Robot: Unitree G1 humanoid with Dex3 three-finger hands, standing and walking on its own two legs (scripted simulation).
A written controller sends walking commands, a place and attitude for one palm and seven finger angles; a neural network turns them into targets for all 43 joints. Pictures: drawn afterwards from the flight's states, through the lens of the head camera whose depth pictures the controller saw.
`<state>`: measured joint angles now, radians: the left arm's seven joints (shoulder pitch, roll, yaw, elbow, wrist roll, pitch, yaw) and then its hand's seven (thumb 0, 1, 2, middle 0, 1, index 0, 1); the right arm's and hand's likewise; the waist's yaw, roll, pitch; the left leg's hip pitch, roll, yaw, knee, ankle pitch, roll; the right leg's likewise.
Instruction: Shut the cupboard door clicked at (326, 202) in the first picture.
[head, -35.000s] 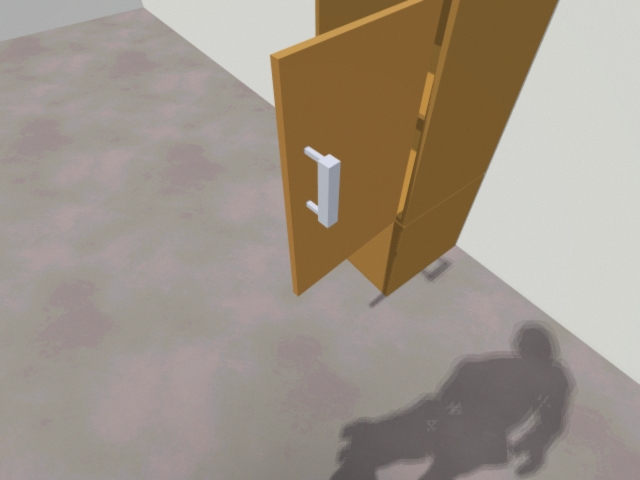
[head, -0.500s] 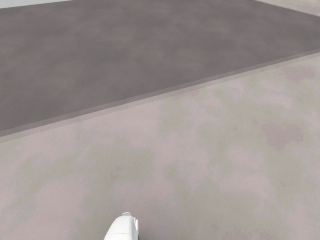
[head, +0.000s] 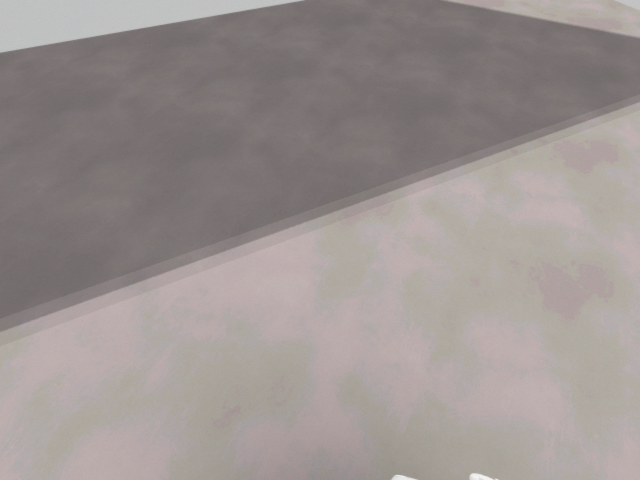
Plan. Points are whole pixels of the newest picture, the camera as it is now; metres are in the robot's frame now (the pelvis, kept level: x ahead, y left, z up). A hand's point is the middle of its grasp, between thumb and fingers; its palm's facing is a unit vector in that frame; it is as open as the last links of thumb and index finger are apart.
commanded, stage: turn to face it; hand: left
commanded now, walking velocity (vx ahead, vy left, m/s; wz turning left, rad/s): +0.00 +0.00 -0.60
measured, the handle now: out of the picture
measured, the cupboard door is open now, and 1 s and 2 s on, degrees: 59 59 59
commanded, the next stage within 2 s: none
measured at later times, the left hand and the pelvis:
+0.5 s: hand (202, 459) +0.17 +0.19 -0.18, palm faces -0.22 -0.95 -0.21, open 7.4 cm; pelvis +0.04 +0.02 -0.01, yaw -17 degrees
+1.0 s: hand (272, 418) +0.22 +0.10 -0.14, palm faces -0.54 -0.79 -0.29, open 7.4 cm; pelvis +0.02 -0.02 +0.00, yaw -35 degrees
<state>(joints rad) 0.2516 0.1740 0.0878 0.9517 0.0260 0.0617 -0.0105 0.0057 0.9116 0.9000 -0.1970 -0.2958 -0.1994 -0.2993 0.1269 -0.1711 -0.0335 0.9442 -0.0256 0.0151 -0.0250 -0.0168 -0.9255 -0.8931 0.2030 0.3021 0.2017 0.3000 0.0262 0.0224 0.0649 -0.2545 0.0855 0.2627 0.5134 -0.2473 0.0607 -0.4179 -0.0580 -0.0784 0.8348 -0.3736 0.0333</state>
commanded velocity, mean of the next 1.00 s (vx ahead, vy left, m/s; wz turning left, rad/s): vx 0.00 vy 0.00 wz -0.60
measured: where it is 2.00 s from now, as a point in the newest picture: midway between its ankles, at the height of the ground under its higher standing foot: outside the picture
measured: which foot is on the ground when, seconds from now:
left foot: down 0.00-0.10, up 0.12-0.46, down 0.48-0.86, up 0.88-1.00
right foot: up 0.00-0.08, down 0.10-0.48, up 0.50-0.84, down 0.86-1.00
